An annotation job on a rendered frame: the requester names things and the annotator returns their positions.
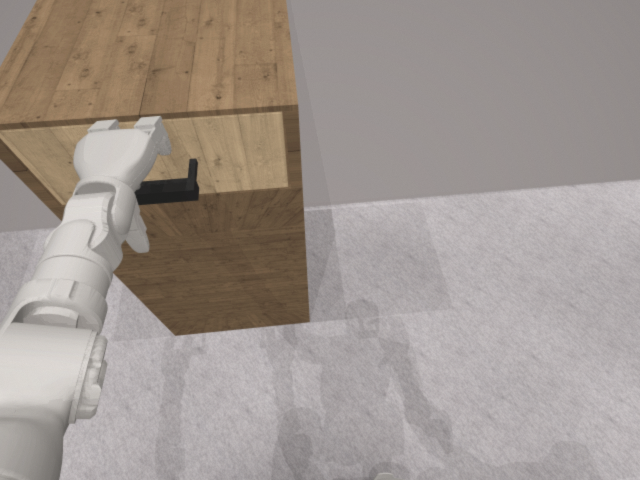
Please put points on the handle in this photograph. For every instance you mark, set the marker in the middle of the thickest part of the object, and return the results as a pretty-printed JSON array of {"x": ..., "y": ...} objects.
[{"x": 171, "y": 190}]

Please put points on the left robot upper arm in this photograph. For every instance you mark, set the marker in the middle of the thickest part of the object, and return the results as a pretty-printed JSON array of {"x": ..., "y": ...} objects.
[{"x": 49, "y": 377}]

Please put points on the drawer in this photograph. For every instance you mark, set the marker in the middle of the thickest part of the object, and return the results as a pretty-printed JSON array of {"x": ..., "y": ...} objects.
[{"x": 234, "y": 152}]

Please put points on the robot left forearm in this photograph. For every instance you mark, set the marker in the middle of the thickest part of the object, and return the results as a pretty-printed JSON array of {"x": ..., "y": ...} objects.
[{"x": 73, "y": 275}]

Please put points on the left robot hand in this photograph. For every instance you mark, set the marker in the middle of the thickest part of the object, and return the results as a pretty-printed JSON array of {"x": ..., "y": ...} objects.
[{"x": 124, "y": 154}]

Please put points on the cabinet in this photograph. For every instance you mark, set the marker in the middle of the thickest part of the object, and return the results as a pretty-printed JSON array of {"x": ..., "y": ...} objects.
[{"x": 231, "y": 260}]

